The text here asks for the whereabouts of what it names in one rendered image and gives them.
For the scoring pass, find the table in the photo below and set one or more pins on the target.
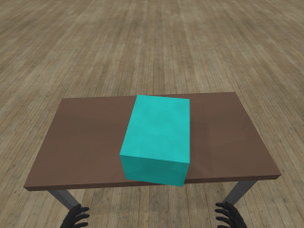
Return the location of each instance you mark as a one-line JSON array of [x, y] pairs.
[[82, 147]]

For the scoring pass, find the carton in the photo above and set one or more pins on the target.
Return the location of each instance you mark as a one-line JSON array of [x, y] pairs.
[[156, 145]]

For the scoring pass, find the robot left hand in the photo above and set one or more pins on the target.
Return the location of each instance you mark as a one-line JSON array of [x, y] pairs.
[[71, 219]]

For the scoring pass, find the robot right hand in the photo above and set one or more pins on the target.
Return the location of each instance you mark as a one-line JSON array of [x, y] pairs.
[[234, 219]]

